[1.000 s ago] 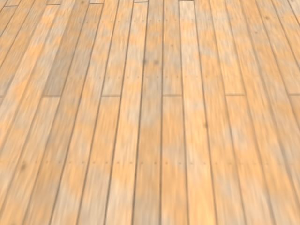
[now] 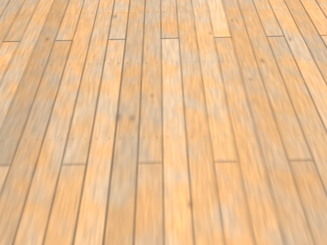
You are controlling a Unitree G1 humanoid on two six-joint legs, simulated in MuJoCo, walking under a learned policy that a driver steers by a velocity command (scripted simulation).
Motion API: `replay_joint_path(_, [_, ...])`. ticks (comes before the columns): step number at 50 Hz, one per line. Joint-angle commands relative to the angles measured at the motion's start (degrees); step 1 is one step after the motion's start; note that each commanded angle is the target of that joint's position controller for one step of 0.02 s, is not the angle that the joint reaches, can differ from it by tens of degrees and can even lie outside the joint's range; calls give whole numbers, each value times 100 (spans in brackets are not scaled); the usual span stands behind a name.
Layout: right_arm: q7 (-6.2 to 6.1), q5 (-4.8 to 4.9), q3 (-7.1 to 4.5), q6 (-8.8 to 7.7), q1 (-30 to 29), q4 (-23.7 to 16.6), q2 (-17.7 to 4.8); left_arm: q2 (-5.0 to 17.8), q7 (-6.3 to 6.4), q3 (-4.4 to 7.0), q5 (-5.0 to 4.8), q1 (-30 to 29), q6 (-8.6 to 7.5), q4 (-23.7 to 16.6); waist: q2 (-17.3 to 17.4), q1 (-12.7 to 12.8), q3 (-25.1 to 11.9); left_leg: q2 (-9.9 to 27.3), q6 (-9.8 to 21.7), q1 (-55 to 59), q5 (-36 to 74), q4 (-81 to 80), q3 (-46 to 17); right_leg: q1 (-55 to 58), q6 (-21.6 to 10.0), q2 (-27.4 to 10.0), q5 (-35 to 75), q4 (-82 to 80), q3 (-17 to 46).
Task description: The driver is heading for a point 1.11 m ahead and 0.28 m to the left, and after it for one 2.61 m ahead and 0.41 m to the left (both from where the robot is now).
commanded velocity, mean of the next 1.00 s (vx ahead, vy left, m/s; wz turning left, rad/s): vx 0.48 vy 0.00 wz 0.49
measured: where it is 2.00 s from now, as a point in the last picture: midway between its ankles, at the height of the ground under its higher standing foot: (129, 171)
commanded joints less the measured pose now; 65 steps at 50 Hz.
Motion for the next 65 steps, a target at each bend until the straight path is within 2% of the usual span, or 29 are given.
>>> replay_joint_path(1, [154, 6, -5, -121, -860, -747, -233, 997, 68, 244, -57, 61, 57, -165, -418, 62, 543, -78, 211, -201, -284, -432, 268, 8, -523, -1822, 3426, 1, 201])
replay_joint_path(4, [195, -6, -144, -63, -429, -821, -530, 1263, 168, 310, -59, -22, 221, -200, -784, -328, -73, -604, 538, 709, -1244, -383, 779, 438, -365, -1833, 6403, 1264, -21])
replay_joint_path(6, [73, 17, -425, -9, 1107, -548, -1054, 1316, 227, 304, -70, -184, 276, -293, -663, -1218, -909, -858, 940, 3035, -1049, -813, 604, -493, -136, -1578, 6375, 3482, -168])
replay_joint_path(7, [-68, 22, -525, 74, 1717, -423, -1514, 850, 209, 142, 113, 89, 186, -433, 406, -1190, -1534, 287, 1316, 4886, -625, -682, -1114, -2114, 55, -1086, 2648, 5359, -134])
replay_joint_path(8, [-49, 6, -524, -2, 1479, -603, -1738, 381, 63, -51, 92, 545, -17, -679, 1324, -666, -2374, 1603, 2642, 6525, -1771, -1583, -4631, -4324, 339, 166, -1628, 7257, 922])
replay_joint_path(9, [-53, -21, -426, -19, 1551, -618, -1229, 1038, -45, 100, -95, -181, -207, -746, 396, -1130, -2298, 1433, 2292, 6412, -2301, -2039, -4400, -4885, 238, -216, -1279, 7387, 1755])
replay_joint_path(10, [-72, -36, -372, -50, 1305, -599, -1055, 1057, -84, 91, -246, -649, -287, -961, 88, -1029, -1377, 1224, 1999, 5607, -2119, -2149, -3509, -5058, 145, -452, -775, 6983, 1639])
replay_joint_path(11, [-71, -25, -346, -76, 944, -637, -990, 909, -44, 55, -152, -779, -317, -981, -558, -724, -780, 967, 1821, 4638, -1445, -2223, -2914, -4890, 159, -690, -451, 6420, 1549])
replay_joint_path(14, [-126, -106, -275, -99, 429, -750, -786, 907, 4, 108, 64, -540, -152, -923, -265, -267, -358, 544, 1758, 3253, -169, -2537, -2131, -4115, 405, -950, -70, 5596, 1460])
replay_joint_path(17, [-222, -65, -308, -108, 543, -609, -932, 686, 47, 32, 119, -756, -27, -997, -163, -283, -182, 319, 1699, 2557, 322, -2613, -1560, -4007, 710, -915, 390, 4718, 1228])
replay_joint_path(21, [-322, 1, -342, -5, 832, -442, -1049, 460, 6, -74, 76, -1720, -62, -1194, 98, -686, -133, -106, 1250, 2215, -465, -2407, -1213, -3432, 780, -544, 2020, 2811, 1110])
replay_joint_path(24, [-331, 37, -360, 48, 1108, -310, -1089, 617, -62, -20, -34, -2084, -124, -1298, 241, -831, -176, 69, 1137, 2537, -1028, -2156, -1676, -3195, 720, -361, 2190, 2162, 1257])
replay_joint_path(29, [-338, 1, -291, 96, 993, -321, -804, 1045, -68, 247, -51, -1165, -248, -1101, 488, -216, -476, 61, 747, 2921, -1091, -915, -2213, -1832, 175, -434, 1406, 1464, 1337])
replay_joint_path(30, [-310, -59, -158, 72, 1037, -402, -436, 1317, -18, 337, 52, -398, -273, -1049, -27, 108, -1183, -273, 528, 2392, -1606, 529, -1785, -502, -204, -1292, 1032, 1509, 2122])
replay_joint_path(31, [-306, 48, -35, 20, 1815, -561, -67, 1805, -15, 451, 142, 143, -199, -883, -1741, -170, -1886, -1115, 106, 453, -3869, 2441, -924, 1337, -1159, -2626, -63, 1075, 4666])
replay_joint_path(32, [-329, 149, -115, 11, 1882, -484, -616, 1423, -66, 404, -8, 182, -160, -844, -1761, -86, -1714, -662, 3, -464, -3909, 3369, -913, 1304, -1282, -2884, -1600, 690, 5730])
replay_joint_path(33, [-339, 124, -225, 48, 1289, -490, -1002, 999, -44, 293, -24, -79, -131, -933, -1135, 91, -968, -435, -45, -654, -3334, 3650, -893, 674, -1005, -2582, -1661, 576, 4847])
replay_joint_path(34, [-350, 37, -251, 83, 905, -564, -1024, 852, -30, 233, 16, -357, -88, -953, -777, 49, -536, -256, -79, -518, -2902, 3587, -694, 25, -799, -2307, -881, 557, 3959])
replay_joint_path(36, [-296, -2, -273, 101, 663, -671, -851, 633, -5, 148, 68, -617, -65, -882, -832, -151, -92, 34, -94, -171, -2417, 3172, -653, -824, -664, -1863, 315, 321, 2856])
replay_joint_path(40, [-251, 7, -161, 160, 588, -719, -394, 706, -40, 182, 18, -472, -148, -597, -813, -250, 33, 102, -135, 15, -2174, 2450, -491, -1205, -865, -1733, 1201, -90, 2019])
replay_joint_path(47, [-85, -90, 0, -45, -459, -887, -152, 1025, -28, 214, -86, -328, -19, -193, -641, -27, 168, -47, -142, 677, -579, -39, 97, -1120, -753, -1502, 3266, 26, 895])
replay_joint_path(50, [-14, -69, -53, -87, -653, -973, -276, 1160, -17, 226, -146, -93, 71, 14, -809, -44, -15, -235, 25, 1119, -566, -596, 140, -731, -586, -1614, 3820, 451, 882])
replay_joint_path(53, [-80, -192, -259, -74, 396, -637, -698, 1149, 25, 216, -202, -244, 118, 63, -715, -717, -641, -524, 417, 2832, 60, -1392, 278, -850, -218, -1315, 4498, 1858, 673])
replay_joint_path(54, [-166, -263, -354, -44, 926, -540, -1087, 911, 36, 119, -59, -144, 79, -26, -272, -873, -1187, 165, 661, 4105, 2213, -1092, -315, -1617, 71, -990, 3185, 2959, 464])
replay_joint_path(55, [-232, -429, -296, 28, 1038, -602, -1298, 337, -39, -114, 129, 612, 48, -54, 1128, -553, -2050, 1874, 1785, 5998, 4490, -708, -2285, -3426, 507, -300, -1480, 5044, 542])
replay_joint_path(56, [-189, -286, -214, 72, 1149, -552, -932, 633, -80, -78, -5, 895, 92, 197, 924, -682, -2897, 2107, 2138, 5916, 3859, -900, -2803, -3440, 567, -381, -2368, 5801, 1440])
replay_joint_path(57, [-148, -194, -170, 99, 835, -536, -748, 985, -81, 31, -152, 367, 162, 98, 550, -724, -2202, 1680, 1902, 5295, 3102, -1145, -2218, -3733, 593, -593, -2150, 5954, 1419])
replay_joint_path(60, [-128, -180, -70, 71, -145, -457, -456, 768, 90, 25, -45, -158, 416, 24, 161, -252, -941, 1030, 1344, 3181, 1681, -1792, -1273, -3251, 708, -955, -1313, 4914, 1292])
replay_joint_path(65, [-193, -280, -114, 103, -453, -224, -505, 470, 202, -48, 36, -84, 626, 157, 490, -142, -934, 755, 1263, 2104, -84, -2235, -791, -1822, 707, -742, -137, 3200, 1018])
